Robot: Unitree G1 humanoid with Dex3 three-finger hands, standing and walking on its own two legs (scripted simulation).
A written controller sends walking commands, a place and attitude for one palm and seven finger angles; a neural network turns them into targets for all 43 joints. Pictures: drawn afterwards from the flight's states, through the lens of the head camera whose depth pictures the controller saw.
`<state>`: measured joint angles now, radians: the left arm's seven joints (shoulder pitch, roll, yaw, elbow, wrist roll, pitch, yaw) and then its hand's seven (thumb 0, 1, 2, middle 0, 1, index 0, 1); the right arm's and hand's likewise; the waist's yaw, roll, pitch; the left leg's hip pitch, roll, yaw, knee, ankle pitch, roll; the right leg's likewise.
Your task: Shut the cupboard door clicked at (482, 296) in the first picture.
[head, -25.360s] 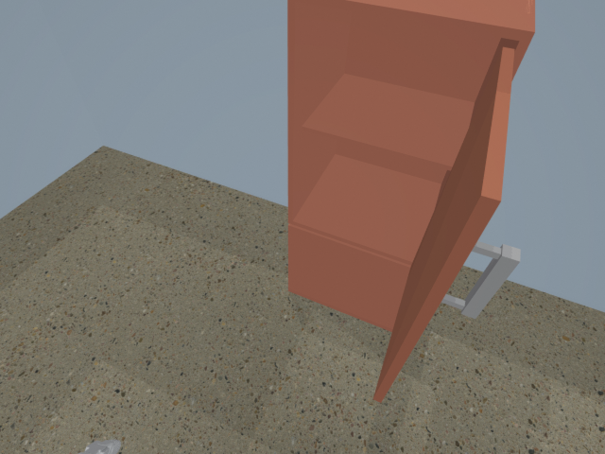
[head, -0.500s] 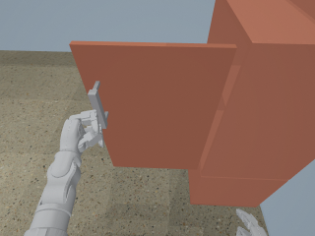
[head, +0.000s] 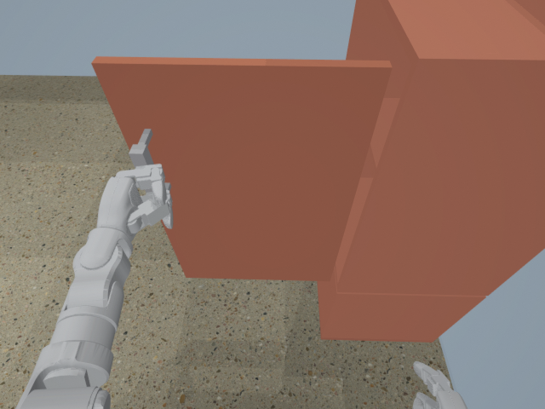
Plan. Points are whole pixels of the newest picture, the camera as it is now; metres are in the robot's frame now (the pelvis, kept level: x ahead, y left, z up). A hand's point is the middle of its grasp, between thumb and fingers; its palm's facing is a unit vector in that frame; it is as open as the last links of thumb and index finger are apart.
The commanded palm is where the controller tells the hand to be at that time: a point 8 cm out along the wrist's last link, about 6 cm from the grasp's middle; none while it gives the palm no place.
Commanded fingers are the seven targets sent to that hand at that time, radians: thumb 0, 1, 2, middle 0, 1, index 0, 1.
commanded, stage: push the door shut along its arc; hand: left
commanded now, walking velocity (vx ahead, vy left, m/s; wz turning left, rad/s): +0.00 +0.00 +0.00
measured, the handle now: (154, 172) +0.45 +0.20 +0.10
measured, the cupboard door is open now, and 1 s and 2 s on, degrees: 90 69 57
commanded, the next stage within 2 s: pull the fist back off the door in 1.58 s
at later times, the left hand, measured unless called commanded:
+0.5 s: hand (178, 174) +0.44 +0.16 +0.10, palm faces -0.18 -0.98 -0.02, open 3.2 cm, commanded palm +0.44 +0.21 +0.10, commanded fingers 0.00 0.90 0.90 -1.30 -1.50 -1.30 -1.50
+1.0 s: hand (198, 151) +0.50 +0.14 +0.10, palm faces -0.33 -0.94 +0.00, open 3.1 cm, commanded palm +0.50 +0.18 +0.10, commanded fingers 0.00 0.90 0.90 -1.30 -1.50 -1.30 -1.50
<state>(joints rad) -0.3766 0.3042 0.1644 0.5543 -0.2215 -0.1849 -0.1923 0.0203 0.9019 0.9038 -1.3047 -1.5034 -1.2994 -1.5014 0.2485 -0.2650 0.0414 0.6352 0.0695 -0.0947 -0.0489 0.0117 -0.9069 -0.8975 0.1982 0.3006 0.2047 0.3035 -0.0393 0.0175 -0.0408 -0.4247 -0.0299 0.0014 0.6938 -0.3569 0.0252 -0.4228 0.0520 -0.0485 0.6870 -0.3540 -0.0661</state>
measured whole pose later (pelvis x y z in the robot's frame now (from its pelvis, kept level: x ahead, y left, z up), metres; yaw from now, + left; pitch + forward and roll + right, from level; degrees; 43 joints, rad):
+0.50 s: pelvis +0.00 +0.01 -0.01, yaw +0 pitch +10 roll +0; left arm -0.74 0.39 0.19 0.99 -0.21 -0.27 -0.35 0.02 0.90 0.90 -1.30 -1.50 -1.32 -1.50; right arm 0.33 -0.29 0.03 0.68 0.06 -0.06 -0.04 0.01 -0.91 -0.90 0.20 0.30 0.20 0.30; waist -0.10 0.01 -0.05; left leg -0.55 -0.04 0.00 0.75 -0.37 0.04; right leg -0.54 0.04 -0.05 0.73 -0.36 -0.05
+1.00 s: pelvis +0.00 +0.03 -0.02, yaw +0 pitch +15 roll -2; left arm -0.99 0.43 0.18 1.18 -0.17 -0.27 -0.42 0.02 0.90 0.90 -1.30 -1.50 -1.29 -1.50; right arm 0.39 -0.29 0.03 0.70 0.03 -0.04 -0.03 0.01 -0.91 -0.90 0.20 0.30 0.21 0.30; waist -0.16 0.02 -0.07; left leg -0.69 -0.04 0.01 0.83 -0.40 0.07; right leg -0.67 0.04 -0.05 0.78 -0.38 -0.03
